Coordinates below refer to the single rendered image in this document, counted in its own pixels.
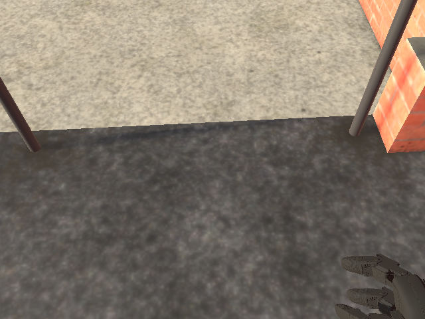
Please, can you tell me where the robot right hand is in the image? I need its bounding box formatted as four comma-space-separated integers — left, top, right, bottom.
335, 254, 425, 319

